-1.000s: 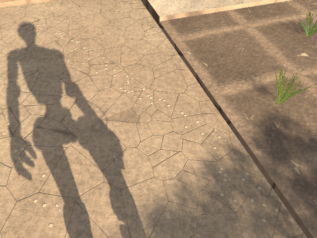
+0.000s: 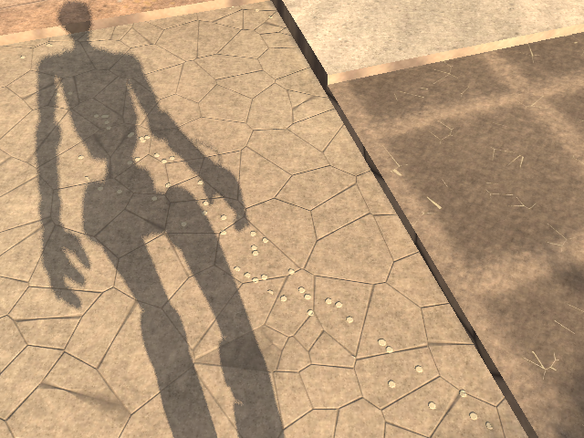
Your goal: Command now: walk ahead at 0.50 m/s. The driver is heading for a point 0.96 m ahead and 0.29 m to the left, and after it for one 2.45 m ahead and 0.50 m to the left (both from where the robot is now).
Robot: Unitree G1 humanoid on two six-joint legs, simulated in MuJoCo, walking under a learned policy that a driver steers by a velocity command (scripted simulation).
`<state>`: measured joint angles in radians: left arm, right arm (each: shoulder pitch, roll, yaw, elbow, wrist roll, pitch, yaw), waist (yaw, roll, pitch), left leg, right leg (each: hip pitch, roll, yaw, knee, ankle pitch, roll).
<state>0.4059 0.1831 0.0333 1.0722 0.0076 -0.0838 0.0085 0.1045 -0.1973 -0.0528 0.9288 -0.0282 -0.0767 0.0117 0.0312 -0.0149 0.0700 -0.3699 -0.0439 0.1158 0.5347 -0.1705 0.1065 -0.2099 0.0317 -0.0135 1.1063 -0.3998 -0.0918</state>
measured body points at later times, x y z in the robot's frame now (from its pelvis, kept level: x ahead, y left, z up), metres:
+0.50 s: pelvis +0.27 -0.03 -0.01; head +0.31 -0.04 +0.44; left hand +0.46 +0.19 -0.12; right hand +0.18 -0.26 -0.15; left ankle +0.08 +0.06 -0.70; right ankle +0.38 -0.10 -0.73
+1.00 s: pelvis +0.52 -0.01 +0.00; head +0.56 +0.00 +0.45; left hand +0.41 +0.20 -0.15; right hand +0.75 -0.18 -0.12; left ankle +0.63 +0.08 -0.71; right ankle +0.38 -0.11 -0.73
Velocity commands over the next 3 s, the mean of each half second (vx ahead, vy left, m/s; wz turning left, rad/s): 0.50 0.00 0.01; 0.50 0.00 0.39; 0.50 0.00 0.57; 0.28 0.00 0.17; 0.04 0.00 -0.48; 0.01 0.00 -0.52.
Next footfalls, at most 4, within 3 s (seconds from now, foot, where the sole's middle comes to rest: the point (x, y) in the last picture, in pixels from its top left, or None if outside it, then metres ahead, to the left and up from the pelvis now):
0.46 right None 0.42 -0.11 -0.76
1.04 left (274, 347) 0.67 0.09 -0.76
1.58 right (277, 225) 1.04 0.09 -0.76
2.00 left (203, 245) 0.96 0.30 -0.76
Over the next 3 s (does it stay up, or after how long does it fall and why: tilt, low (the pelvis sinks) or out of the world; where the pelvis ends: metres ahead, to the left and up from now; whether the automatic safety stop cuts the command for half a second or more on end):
stays up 0.93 0.16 0.01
